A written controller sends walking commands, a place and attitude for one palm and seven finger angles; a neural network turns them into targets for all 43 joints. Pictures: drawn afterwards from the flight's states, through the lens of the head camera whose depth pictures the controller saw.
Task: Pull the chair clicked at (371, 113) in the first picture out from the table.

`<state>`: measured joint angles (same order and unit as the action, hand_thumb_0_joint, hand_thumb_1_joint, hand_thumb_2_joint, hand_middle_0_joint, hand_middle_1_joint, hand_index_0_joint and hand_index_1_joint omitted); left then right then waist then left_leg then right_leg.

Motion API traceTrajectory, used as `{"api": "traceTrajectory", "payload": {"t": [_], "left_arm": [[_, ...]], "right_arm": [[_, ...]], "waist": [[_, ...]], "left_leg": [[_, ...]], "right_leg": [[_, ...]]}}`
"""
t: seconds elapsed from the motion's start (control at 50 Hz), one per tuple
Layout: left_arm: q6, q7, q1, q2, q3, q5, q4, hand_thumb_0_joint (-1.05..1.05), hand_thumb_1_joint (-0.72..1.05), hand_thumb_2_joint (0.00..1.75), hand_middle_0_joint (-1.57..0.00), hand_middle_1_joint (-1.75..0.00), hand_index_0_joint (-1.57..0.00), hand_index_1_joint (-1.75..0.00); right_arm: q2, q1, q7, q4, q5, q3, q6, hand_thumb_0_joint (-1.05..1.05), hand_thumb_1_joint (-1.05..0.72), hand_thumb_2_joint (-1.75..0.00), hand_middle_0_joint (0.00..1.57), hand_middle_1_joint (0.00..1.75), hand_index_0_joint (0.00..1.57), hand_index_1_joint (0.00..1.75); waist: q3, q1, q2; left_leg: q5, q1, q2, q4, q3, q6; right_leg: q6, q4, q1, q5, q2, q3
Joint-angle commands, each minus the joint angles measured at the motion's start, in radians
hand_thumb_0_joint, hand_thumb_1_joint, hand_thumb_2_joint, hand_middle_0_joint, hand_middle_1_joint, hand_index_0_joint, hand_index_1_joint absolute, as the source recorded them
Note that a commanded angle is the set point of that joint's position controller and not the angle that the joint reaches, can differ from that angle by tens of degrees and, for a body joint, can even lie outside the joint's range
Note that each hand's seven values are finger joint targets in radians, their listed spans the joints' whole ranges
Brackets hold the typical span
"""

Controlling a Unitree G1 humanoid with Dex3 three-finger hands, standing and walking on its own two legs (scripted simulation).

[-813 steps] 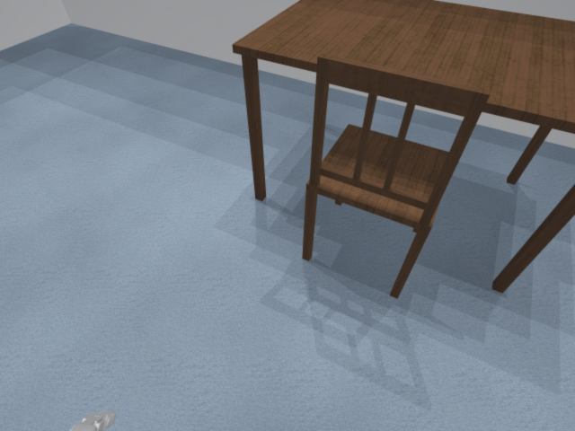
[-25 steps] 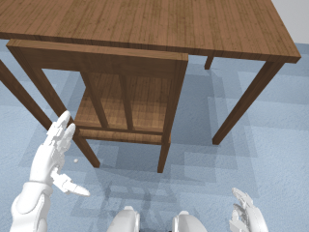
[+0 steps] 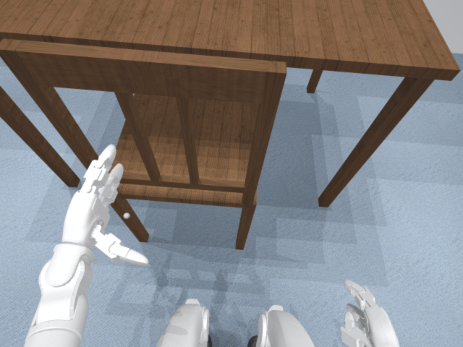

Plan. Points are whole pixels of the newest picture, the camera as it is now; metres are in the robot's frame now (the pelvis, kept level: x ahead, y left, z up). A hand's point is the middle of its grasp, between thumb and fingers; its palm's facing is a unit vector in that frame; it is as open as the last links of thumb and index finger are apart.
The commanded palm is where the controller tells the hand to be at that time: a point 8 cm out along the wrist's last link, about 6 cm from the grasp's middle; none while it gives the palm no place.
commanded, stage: aim the fingers beside a spindle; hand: left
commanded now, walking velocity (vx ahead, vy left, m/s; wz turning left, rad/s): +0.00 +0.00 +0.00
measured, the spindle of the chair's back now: (142, 142) +0.49 +0.20 +0.00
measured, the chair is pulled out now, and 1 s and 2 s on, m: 0.00 0.00 0.00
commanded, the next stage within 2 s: push the fingers through the gap in 0.92 s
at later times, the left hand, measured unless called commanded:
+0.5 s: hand (141, 202) +0.35 +0.17 +0.01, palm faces -0.06 -1.00 -0.05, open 16.9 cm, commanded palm +0.33 +0.23 +0.01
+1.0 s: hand (133, 207) +0.34 +0.18 +0.01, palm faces -0.04 -1.00 -0.05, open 16.9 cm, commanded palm +0.32 +0.23 +0.01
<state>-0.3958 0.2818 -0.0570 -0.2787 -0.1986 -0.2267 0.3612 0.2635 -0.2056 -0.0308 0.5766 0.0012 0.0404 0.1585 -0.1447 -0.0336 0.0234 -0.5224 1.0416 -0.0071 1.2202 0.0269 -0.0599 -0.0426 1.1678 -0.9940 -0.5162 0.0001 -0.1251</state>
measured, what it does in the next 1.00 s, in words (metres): stands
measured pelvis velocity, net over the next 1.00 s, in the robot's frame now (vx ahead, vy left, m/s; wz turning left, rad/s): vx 0.00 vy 0.00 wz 0.00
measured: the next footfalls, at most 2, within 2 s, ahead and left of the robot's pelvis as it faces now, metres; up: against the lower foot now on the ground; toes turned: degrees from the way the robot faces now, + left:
none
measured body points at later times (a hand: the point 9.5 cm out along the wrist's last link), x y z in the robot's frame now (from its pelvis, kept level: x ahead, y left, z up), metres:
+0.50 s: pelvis +0.00 +0.00 -0.01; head +0.11 +0.01 +0.43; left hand +0.35 +0.23 +0.02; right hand +0.15 -0.25 -0.11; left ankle +0.03 +0.08 -0.64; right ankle +0.03 -0.10 -0.64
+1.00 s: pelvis +0.00 +0.00 -0.01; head +0.11 +0.01 +0.43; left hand +0.34 +0.24 +0.02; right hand +0.16 -0.25 -0.11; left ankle +0.03 +0.08 -0.64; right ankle +0.03 -0.10 -0.64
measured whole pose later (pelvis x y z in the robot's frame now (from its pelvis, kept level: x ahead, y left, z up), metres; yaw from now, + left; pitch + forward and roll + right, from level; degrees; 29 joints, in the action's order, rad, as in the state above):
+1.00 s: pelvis +0.00 +0.00 -0.01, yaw +0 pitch +21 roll -3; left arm -0.43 0.25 -0.13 -0.28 -0.20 -0.21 0.42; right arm 0.27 -0.19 -0.02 0.58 0.00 0.03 0.11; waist -0.14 -0.04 0.02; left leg -0.54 1.10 -0.01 1.26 0.03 -0.06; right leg -0.05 1.21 -1.05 -0.53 0.00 -0.12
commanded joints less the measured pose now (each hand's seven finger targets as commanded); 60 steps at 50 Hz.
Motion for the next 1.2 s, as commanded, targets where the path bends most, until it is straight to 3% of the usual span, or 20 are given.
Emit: {"api": "traceTrajectory", "payload": {"t": [0.0,0.04,0.12,0.14,0.3,0.36,0.42,0.5,0.52,0.58,0.7,0.78,0.84,0.88,0.96,1.0,1.06,1.12,1.14,1.18], "left_arm": [[-0.08,-0.013,-0.177,-0.147,-0.058,-0.02,-0.2,0.0,-0.5,0.3,-0.06,-0.08,-0.06,-0.08],[-0.085,-0.017,-0.174,-0.149,-0.059,-0.019,-0.211,0.0,-0.5,0.3,-0.06,-0.08,-0.06,-0.08],[-0.079,-0.025,-0.207,-0.141,-0.051,-0.01,-0.14,0.0,-0.5,0.3,-0.06,-0.08,-0.06,-0.08],[-0.082,-0.027,-0.222,-0.138,-0.051,-0.006,-0.131,0.0,-0.5,0.3,-0.06,-0.08,-0.06,-0.08],[-0.107,-0.05,-0.356,-0.129,-0.023,0.012,-0.121,0.0,-0.5,0.3,-0.06,-0.08,-0.06,-0.08],[-0.097,-0.055,-0.273,-0.159,-0.065,0.013,-0.122,0.0,-0.5,0.3,-0.06,-0.08,-0.06,-0.08],[-0.081,-0.061,-0.222,-0.155,-0.063,0.013,-0.118,0.0,-0.5,0.3,-0.06,-0.08,-0.06,-0.08],[-0.085,-0.061,-0.297,-0.17,-0.082,0.005,-0.093,0.0,-0.5,0.3,-0.06,-0.08,-0.06,-0.08],[-0.098,-0.06,-0.304,-0.191,-0.1,0.006,-0.113,0.0,-0.5,0.3,-0.06,-0.08,-0.06,-0.08],[-0.117,-0.042,-0.274,-0.155,-0.062,-0.005,-0.158,0.0,-0.5,0.3,-0.06,-0.08,-0.06,-0.08],[-0.098,-0.015,-0.229,-0.122,-0.027,-0.014,-0.132,0.0,-0.5,0.3,-0.06,-0.08,-0.06,-0.08],[-0.099,-0.028,-0.259,-0.151,-0.057,-0.008,-0.122,0.0,-0.5,0.3,-0.06,-0.08,-0.06,-0.08],[-0.116,-0.04,-0.289,-0.188,-0.092,-0.004,-0.153,0.0,-0.5,0.3,-0.06,-0.08,-0.06,-0.08],[-0.123,-0.039,-0.282,-0.166,-0.067,-0.006,-0.192,0.0,-0.5,0.3,-0.06,-0.08,-0.06,-0.08],[-0.099,-0.029,-0.27,-0.116,-0.015,-0.007,-0.155,0.0,-0.5,0.3,-0.06,-0.08,-0.06,-0.08],[-0.086,-0.029,-0.231,-0.131,-0.036,-0.009,-0.13,0.0,-0.5,0.3,-0.06,-0.08,-0.06,-0.08],[-0.084,-0.035,-0.337,-0.154,-0.05,-0.002,-0.099,0.0,-0.5,0.3,-0.06,-0.08,-0.06,-0.08],[-0.105,-0.044,-0.39,-0.2,-0.089,0.006,-0.118,0.0,-0.5,0.3,-0.06,-0.08,-0.06,-0.08],[-0.109,-0.044,-0.393,-0.184,-0.077,0.004,-0.124,0.0,-0.5,0.3,-0.06,-0.08,-0.06,-0.08],[-0.106,-0.04,-0.401,-0.159,-0.053,0.005,-0.095,0.0,-0.5,0.3,-0.06,-0.08,-0.06,-0.08]], "right_arm": [[0.154,-0.015,-0.004,-0.129,0.006,-0.069,0.042,0.0,-0.9,-0.9,0.2,0.3,0.2,0.3],[0.153,-0.018,-0.001,-0.129,0.006,-0.07,0.039,0.0,-0.9,-0.9,0.2,0.3,0.2,0.3],[0.157,-0.022,-0.001,-0.116,0.008,-0.07,0.024,0.0,-0.9,-0.9,0.2,0.3,0.2,0.3],[0.158,-0.022,-0.001,-0.116,0.007,-0.07,0.022,0.0,-0.9,-0.9,0.2,0.3,0.2,0.3],[0.161,-0.031,0.0,-0.1,0.002,-0.073,0.013,0.0,-0.9,-0.9,0.2,0.3,0.2,0.3],[0.161,-0.035,0.006,-0.115,0.002,-0.076,0.002,0.0,-0.9,-0.9,0.2,0.3,0.2,0.3],[0.158,-0.033,0.011,-0.128,0.005,-0.074,-0.013,0.0,-0.9,-0.9,0.2,0.3,0.2,0.3],[0.155,-0.028,0.006,-0.117,0.008,-0.069,-0.023,0.0,-0.9,-0.9,0.2,0.3,0.2,0.3],[0.155,-0.029,0.003,-0.12,0.007,-0.068,-0.02,0.0,-0.9,-0.9,0.2,0.3,0.2,0.3],[0.151,-0.028,0.005,-0.122,0.007,-0.071,-0.01,0.0,-0.9,-0.9,0.2,0.3,0.2,0.3],[0.156,-0.033,0.003,-0.111,0.011,-0.076,-0.003,0.0,-0.9,-0.9,0.2,0.3,0.2,0.3],[0.156,-0.025,0.001,-0.113,0.009,-0.072,-0.006,0.0,-0.9,-0.9,0.2,0.3,0.2,0.3],[0.154,-0.025,0.0,-0.113,0.005,-0.072,-0.003,0.0,-0.9,-0.9,0.2,0.3,0.2,0.3],[0.15,-0.018,0.004,-0.12,0.004,-0.071,0.001,0.0,-0.9,-0.9,0.2,0.3,0.2,0.3],[0.152,-0.019,0.005,-0.115,0.008,-0.07,-0.001,0.0,-0.9,-0.9,0.2,0.3,0.2,0.3],[0.157,-0.022,0.004,-0.119,0.01,-0.072,-0.003,0.0,-0.9,-0.9,0.2,0.3,0.2,0.3],[0.16,-0.023,-0.002,-0.106,0.01,-0.068,-0.008,0.0,-0.9,-0.9,0.2,0.3,0.2,0.3],[0.162,-0.029,-0.007,-0.1,0.005,-0.069,-0.002,0.0,-0.9,-0.9,0.2,0.3,0.2,0.3],[0.16,-0.033,-0.005,-0.101,0.003,-0.069,-0.001,0.0,-0.9,-0.9,0.2,0.3,0.2,0.3],[0.157,-0.035,-0.001,-0.096,0.002,-0.067,-0.002,0.0,-0.9,-0.9,0.2,0.3,0.2,0.3]], "waist": [[-0.368,-0.001,0.044],[-0.381,0.003,0.066],[-0.33,-0.018,0.004],[-0.329,-0.015,0.019],[-0.393,-0.025,0.057],[-0.44,0.006,0.067],[-0.428,0.006,0.038],[-0.36,-0.019,-0.011],[-0.373,-0.01,0.016],[-0.413,-0.011,0.055],[-0.38,-0.023,0.028],[-0.353,-0.019,0.018],[-0.394,-0.011,0.045],[-0.421,-0.005,0.08],[-0.391,-0.025,0.06],[-0.377,-0.015,0.035],[-0.345,-0.035,0.013],[-0.392,-0.022,0.062],[-0.427,-0.023,0.067],[-0.416,-0.03,0.073]], "left_leg": [[0.272,-0.289,-0.009,-0.168,-0.104,0.041],[0.314,-0.304,-0.01,-0.166,-0.107,0.045],[0.264,-0.242,-0.011,-0.15,-0.103,0.038],[0.252,-0.238,-0.011,-0.15,-0.106,0.039],[0.269,-0.288,-0.016,-0.132,-0.124,0.047],[0.321,-0.3,-0.011,-0.136,-0.114,0.051],[0.342,-0.28,-0.011,-0.139,-0.108,0.046],[0.235,-0.18,-0.007,-0.124,-0.087,0.031],[0.246,-0.186,-0.006,-0.123,-0.087,0.033],[0.299,-0.254,-0.007,-0.127,-0.091,0.036],[0.297,-0.251,-0.01,-0.126,-0.094,0.034],[0.26,-0.207,-0.006,-0.121,-0.089,0.032],[0.281,-0.232,-0.006,-0.117,-0.093,0.034],[0.303,-0.269,-0.006,-0.123,-0.096,0.039],[0.286,-0.27,-0.009,-0.126,-0.102,0.037],[0.27,-0.246,-0.008,-0.131,-0.101,0.038],[0.224,-0.198,-0.008,-0.118,-0.097,0.033],[0.258,-0.239,-0.01,-0.115,-0.103,0.039],[0.288,-0.264,-0.008,-0.113,-0.105,0.04],[0.301,-0.274,-0.01,-0.115,-0.108,0.044]], "right_leg": [[0.008,-0.149,0.143,0.193,0.0,0.09],[0.005,-0.138,0.143,0.224,0.0,0.086],[0.009,-0.137,0.115,0.196,0.003,0.089],[0.009,-0.132,0.099,0.182,0.001,0.089],[0.006,-0.108,0.05,0.175,0.0,0.087],[0.005,-0.103,0.101,0.224,-0.001,0.09],[0.006,-0.105,0.126,0.254,0.002,0.09],[0.012,-0.126,0.135,0.199,0.002,0.109],[0.008,-0.119,0.143,0.207,0.003,0.111],[0.007,-0.123,0.15,0.247,0.001,0.108],[0.01,-0.127,0.125,0.241,-0.002,0.099],[0.009,-0.125,0.123,0.214,0.0,0.104],[0.007,-0.115,0.126,0.224,0.002,0.106],[0.005,-0.113,0.134,0.235,0.0,0.104],[0.009,-0.121,0.102,0.216,0.002,0.096],[0.008,-0.124,0.113,0.206,0.002,0.096],[0.011,-0.126,0.092,0.172,0.002,0.101],[0.004,-0.114,0.089,0.186,0.003,0.101],[0.006,-0.111,0.096,0.211,0.003,0.101],[0.005,-0.11,0.084,0.218,0.003,0.095]]}}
